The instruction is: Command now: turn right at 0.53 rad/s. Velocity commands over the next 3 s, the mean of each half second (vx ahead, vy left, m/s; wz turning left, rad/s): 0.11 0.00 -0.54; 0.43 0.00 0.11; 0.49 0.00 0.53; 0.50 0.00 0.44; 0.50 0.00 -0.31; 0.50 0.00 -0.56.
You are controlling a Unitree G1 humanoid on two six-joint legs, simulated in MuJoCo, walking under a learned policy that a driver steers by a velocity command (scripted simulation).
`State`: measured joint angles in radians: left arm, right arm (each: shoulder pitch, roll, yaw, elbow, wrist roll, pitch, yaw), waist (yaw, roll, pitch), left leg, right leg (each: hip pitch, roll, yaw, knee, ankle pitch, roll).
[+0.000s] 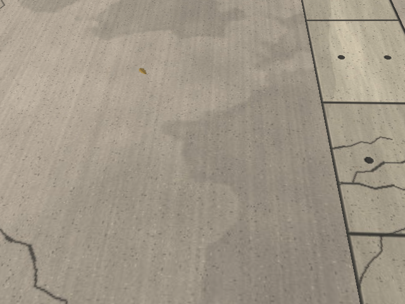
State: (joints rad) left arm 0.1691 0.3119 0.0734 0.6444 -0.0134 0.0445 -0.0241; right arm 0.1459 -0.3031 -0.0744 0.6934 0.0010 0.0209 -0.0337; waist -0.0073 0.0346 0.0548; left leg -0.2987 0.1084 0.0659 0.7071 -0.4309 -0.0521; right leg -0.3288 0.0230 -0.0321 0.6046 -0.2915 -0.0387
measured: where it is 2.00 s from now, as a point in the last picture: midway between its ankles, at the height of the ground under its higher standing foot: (239, 212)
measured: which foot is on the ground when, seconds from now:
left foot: up 0.00-0.40, down 0.42-0.84, up 0.86-1.00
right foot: down 0.00-0.42, up 0.44-0.80, down 0.82-1.00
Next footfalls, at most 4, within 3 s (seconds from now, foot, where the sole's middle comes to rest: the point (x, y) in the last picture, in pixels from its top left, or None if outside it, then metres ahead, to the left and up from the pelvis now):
0.42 left None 0.10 0.12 -0.76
0.82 right None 0.22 -0.22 -0.76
1.32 left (224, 267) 0.57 -0.01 -0.76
1.82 right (261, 188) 0.87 -0.17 -0.76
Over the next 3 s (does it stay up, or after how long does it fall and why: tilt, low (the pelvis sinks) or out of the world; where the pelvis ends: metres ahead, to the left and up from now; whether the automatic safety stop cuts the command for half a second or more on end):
stays up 1.28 -0.02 0.02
